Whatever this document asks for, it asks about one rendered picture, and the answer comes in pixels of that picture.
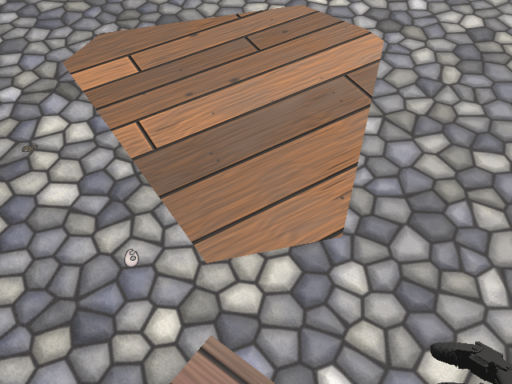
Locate robot right hand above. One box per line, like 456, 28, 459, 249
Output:
430, 342, 512, 384

